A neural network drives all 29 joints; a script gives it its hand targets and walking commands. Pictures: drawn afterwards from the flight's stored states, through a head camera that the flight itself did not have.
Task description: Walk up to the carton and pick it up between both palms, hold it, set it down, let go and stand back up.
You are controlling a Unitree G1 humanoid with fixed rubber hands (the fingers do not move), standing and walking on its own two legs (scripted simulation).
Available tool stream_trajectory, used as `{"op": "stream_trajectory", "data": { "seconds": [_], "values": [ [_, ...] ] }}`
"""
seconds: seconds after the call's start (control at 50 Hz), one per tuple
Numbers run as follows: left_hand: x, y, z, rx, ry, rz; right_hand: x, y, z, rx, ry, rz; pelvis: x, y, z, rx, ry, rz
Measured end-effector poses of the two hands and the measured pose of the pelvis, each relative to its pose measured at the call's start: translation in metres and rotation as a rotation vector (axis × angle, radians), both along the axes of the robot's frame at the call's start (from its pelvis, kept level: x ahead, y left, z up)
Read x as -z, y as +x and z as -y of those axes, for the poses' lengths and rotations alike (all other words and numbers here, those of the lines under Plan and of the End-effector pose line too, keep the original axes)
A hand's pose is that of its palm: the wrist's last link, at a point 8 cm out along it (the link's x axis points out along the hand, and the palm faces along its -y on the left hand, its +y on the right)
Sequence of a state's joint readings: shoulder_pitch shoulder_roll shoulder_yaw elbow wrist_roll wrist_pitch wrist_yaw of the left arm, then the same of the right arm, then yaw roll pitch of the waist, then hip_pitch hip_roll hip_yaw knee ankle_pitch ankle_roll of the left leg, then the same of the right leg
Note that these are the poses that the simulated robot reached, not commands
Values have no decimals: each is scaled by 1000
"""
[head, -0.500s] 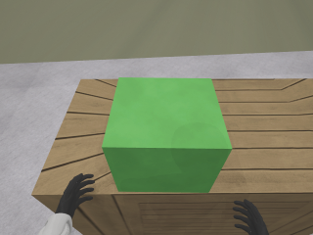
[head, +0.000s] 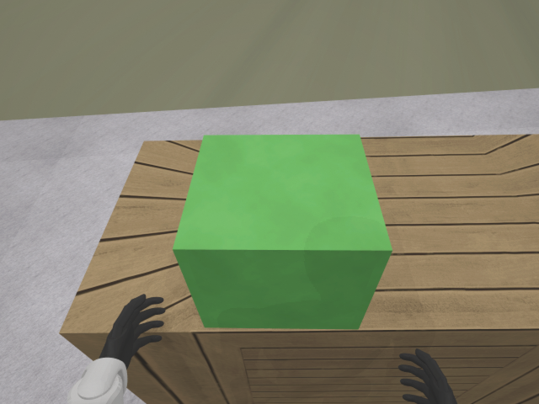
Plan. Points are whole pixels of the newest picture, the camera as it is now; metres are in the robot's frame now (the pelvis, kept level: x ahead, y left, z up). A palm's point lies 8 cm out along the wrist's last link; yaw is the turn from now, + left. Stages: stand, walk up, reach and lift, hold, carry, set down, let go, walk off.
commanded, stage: let go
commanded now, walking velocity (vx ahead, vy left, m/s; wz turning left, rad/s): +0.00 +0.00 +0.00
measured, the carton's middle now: (281, 232) +0.38 +0.00 +0.04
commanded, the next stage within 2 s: stand in 0.04 s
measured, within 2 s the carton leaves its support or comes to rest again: neither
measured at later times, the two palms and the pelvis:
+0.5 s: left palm (119, 362) +0.18 +0.23 -0.02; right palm out of the picture +0.13 -0.25 -0.10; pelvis +0.00 -0.01 -0.01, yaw +0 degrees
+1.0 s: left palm (120, 362) +0.18 +0.23 -0.02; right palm out of the picture +0.13 -0.26 -0.10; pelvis +0.00 -0.01 -0.01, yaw +0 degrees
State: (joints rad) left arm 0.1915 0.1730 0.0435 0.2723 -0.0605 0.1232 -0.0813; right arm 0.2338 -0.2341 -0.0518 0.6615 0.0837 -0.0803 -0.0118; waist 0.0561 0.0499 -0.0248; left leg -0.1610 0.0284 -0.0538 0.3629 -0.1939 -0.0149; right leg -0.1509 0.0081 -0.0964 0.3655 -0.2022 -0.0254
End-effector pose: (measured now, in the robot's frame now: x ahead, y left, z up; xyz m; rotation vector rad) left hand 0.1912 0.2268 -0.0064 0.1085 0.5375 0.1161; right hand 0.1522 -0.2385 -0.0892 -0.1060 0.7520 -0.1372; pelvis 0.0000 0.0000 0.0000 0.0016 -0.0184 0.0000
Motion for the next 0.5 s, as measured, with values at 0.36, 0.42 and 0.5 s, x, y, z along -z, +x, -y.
{"op": "stream_trajectory", "data": {
  "seconds": [0.36, 0.42, 0.5],
  "values": [
    [9, -10, 0, 46, 47, 157, 11, -20, 15, -28, -40, -110, 11, 0, 8, 3, 6, 46],
    [10, -10, 0, 45, 50, 163, 11, -19, 16, -31, -38, -112, 11, 0, 9, 3, 6, 45],
    [10, -10, 0, 50, 56, 166, 12, -19, 15, -33, -37, -117, 11, 1, 8, 3, 6, 45]
  ]
}}
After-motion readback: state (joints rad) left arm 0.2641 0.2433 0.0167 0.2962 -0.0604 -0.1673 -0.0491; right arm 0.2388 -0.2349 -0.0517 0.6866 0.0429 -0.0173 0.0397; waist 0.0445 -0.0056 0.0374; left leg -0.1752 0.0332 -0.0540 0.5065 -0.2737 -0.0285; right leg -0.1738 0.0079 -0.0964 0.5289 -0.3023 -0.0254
